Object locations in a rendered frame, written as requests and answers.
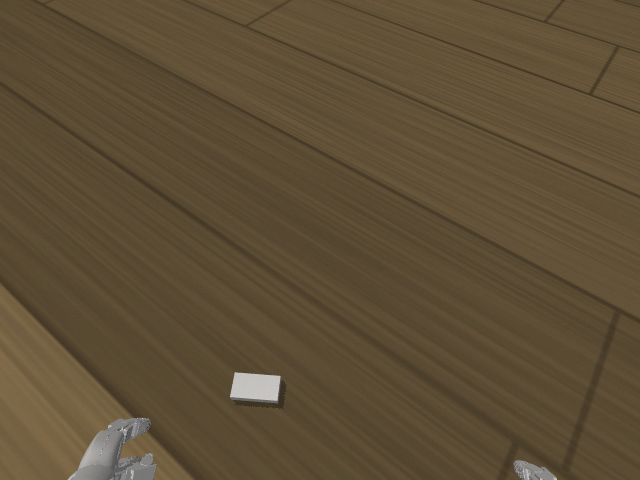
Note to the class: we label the left robot arm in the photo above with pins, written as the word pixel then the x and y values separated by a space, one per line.
pixel 93 472

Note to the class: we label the right robot hand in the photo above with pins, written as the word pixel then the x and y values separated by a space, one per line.
pixel 528 471

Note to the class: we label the left robot hand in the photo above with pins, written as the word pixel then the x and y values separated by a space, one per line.
pixel 105 449

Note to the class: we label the small box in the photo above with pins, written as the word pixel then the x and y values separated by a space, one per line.
pixel 256 387

